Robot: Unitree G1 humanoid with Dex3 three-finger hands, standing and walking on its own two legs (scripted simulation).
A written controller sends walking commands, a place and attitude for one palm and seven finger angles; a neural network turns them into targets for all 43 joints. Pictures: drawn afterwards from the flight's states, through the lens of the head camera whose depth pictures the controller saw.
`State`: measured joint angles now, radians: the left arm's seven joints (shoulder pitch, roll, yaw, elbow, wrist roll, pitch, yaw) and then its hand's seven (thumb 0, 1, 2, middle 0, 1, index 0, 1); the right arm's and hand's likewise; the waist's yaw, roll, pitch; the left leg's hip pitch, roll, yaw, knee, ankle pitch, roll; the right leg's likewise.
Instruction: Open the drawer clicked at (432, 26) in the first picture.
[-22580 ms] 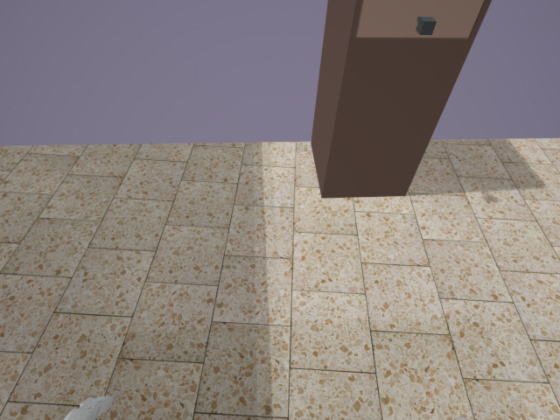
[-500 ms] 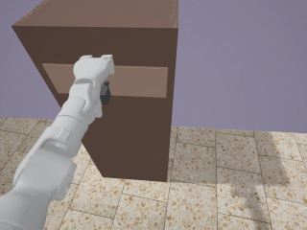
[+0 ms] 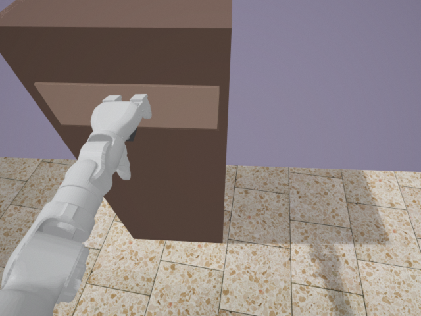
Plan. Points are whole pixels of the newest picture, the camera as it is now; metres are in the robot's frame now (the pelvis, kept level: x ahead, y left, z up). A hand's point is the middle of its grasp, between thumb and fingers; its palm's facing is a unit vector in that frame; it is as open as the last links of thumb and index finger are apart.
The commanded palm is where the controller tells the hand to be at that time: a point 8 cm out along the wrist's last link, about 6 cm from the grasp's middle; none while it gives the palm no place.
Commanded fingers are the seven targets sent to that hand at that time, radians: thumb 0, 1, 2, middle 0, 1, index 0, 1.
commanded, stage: lower the fingers behind the handle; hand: left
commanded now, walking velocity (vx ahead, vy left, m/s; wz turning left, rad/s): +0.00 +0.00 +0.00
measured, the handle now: (126, 120) +0.49 +0.19 +0.09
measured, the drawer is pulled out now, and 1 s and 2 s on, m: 0.00 0.00 0.03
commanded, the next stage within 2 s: close the thumb around the handle in 0.68 s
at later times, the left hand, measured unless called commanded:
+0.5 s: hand (124, 141) +0.45 +0.19 +0.07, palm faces +0.00 -0.05 -1.00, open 13.8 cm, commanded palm +0.43 +0.19 +0.13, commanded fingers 0.00 -0.50 0.30 -0.30 -1.20 -0.30 -1.20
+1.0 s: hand (123, 139) +0.45 +0.19 +0.07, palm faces -0.02 -0.04 -1.00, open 12.5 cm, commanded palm +0.44 +0.19 +0.13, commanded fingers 0.00 0.17 0.59 -0.35 -1.27 -0.35 -1.27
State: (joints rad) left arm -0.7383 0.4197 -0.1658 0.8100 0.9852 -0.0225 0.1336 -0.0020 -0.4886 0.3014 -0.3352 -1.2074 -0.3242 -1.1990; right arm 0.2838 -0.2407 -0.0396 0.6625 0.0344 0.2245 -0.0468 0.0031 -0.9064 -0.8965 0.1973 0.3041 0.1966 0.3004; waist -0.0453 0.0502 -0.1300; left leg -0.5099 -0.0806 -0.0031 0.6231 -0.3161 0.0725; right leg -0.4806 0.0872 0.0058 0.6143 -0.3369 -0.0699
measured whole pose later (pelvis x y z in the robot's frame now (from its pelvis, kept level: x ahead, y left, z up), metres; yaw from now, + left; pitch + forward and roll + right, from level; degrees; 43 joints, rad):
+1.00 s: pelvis -0.01 +0.01 -0.01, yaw +0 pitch +13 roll -1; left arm -0.80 0.41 -0.18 0.89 1.01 0.01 0.18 0.00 -0.28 0.39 -0.34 -1.22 -0.34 -1.22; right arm 0.30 -0.25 -0.04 0.65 0.04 0.23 -0.05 0.00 -0.91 -0.90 0.20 0.30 0.20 0.30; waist -0.06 0.05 -0.14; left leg -0.57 -0.08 0.01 0.67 -0.33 0.09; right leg -0.53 0.08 0.01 0.66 -0.34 -0.05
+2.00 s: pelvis +0.01 +0.02 +0.00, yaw -2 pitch +11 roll -1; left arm -0.46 0.41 -0.16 0.47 0.98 0.05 0.13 0.05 0.39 0.70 -0.42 -1.35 -0.42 -1.35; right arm 0.25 -0.25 -0.05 0.60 0.04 0.25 0.00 0.00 -0.91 -0.90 0.20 0.30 0.20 0.30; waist -0.01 0.07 -0.15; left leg -0.47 -0.08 0.03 0.62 -0.34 0.09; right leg -0.44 0.09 0.04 0.61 -0.35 -0.05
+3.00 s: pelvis +0.00 +0.01 +0.00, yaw +0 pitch +8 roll +0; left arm -0.22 0.40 -0.22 0.18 0.98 0.08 0.15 0.03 0.38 0.75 -0.42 -1.35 -0.42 -1.35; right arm 0.13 -0.26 -0.03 0.61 0.04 0.21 -0.02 0.01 -0.91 -0.90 0.19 0.30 0.19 0.30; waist 0.05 0.07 -0.11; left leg -0.42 -0.09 0.00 0.63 -0.34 0.09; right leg -0.40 0.07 0.01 0.62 -0.36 -0.05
